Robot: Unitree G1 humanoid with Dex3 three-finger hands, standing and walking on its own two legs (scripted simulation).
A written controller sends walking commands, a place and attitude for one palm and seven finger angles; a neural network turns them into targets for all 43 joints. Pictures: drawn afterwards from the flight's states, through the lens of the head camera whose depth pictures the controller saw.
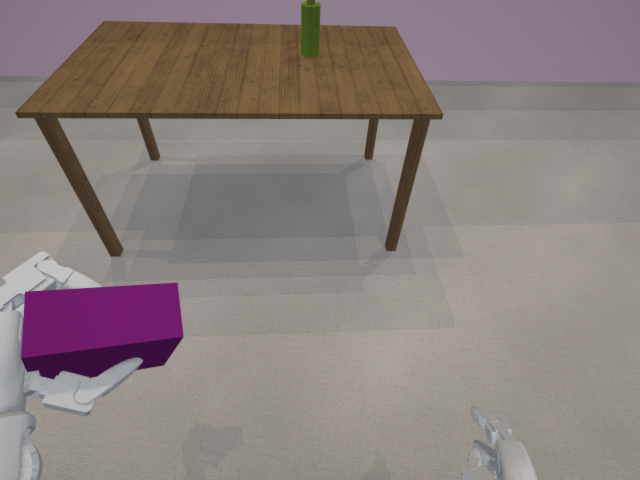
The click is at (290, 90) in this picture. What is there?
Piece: table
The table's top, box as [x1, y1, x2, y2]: [15, 21, 442, 118]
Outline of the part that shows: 15,112 18,117 441,118 442,113 395,27 320,25 319,54 316,57 305,57 300,53 300,25 103,21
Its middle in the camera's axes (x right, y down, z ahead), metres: -0.27 -0.64 +1.42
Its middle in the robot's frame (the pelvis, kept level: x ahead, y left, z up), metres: +1.47 +0.36 -0.12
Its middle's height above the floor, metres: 0.66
